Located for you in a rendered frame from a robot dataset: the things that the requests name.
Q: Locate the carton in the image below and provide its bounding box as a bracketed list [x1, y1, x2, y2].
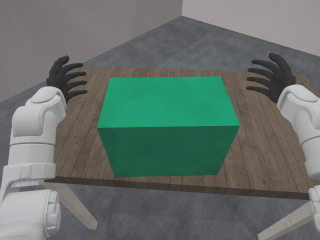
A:
[97, 76, 240, 177]

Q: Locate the table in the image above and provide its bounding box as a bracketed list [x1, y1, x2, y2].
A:
[43, 65, 320, 240]

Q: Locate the robot right hand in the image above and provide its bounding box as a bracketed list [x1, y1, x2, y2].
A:
[246, 52, 296, 104]

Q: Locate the left robot upper arm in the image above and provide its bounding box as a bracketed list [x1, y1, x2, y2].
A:
[0, 189, 61, 240]

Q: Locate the robot left hand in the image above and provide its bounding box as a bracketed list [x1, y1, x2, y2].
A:
[46, 55, 88, 104]

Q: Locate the left robot forearm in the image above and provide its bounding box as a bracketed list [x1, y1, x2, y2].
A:
[0, 86, 67, 209]

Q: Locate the right robot forearm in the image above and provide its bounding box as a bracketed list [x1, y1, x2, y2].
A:
[277, 84, 320, 181]

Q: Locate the right robot upper arm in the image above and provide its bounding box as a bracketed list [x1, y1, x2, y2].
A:
[308, 185, 320, 233]

